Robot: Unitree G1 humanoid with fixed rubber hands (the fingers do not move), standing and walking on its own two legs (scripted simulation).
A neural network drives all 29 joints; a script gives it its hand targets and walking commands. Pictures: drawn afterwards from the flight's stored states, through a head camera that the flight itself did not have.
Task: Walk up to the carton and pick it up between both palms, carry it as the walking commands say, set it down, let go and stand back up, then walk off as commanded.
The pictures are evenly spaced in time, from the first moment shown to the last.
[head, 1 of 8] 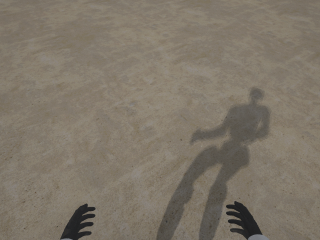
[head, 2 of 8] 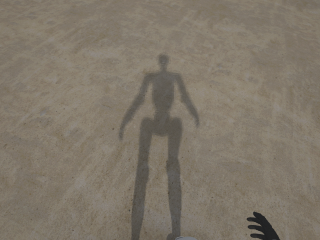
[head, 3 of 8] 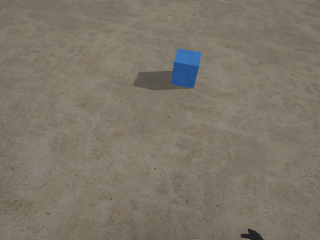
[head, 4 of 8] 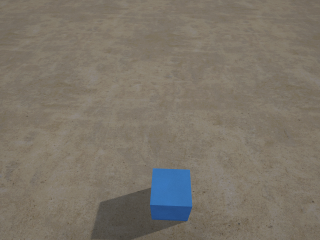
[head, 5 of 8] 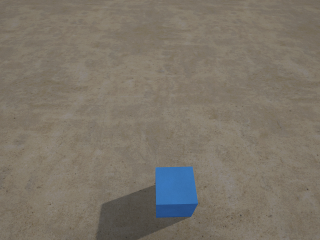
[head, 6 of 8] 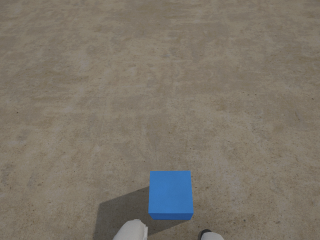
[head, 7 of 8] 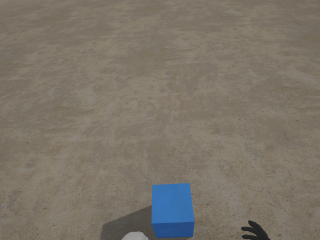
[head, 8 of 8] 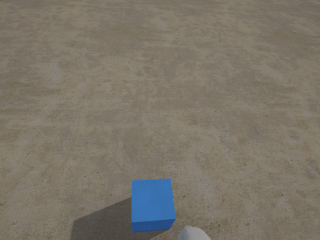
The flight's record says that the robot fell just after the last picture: no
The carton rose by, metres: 0.00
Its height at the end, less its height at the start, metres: +0.00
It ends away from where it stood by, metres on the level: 0.00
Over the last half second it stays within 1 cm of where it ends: yes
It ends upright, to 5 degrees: yes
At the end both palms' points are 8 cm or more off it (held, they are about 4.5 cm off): yes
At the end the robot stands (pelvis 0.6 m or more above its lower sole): yes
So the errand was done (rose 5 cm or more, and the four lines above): no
